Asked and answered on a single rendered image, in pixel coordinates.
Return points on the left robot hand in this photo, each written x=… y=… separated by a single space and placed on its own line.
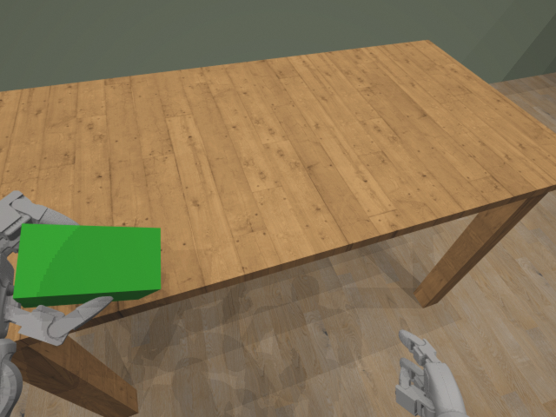
x=43 y=323

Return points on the sponge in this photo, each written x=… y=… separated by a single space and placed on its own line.
x=72 y=264

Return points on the robot left forearm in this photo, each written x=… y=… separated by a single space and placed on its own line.
x=11 y=380

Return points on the right robot hand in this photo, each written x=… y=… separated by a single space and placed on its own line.
x=435 y=390

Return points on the table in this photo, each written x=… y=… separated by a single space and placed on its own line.
x=257 y=167

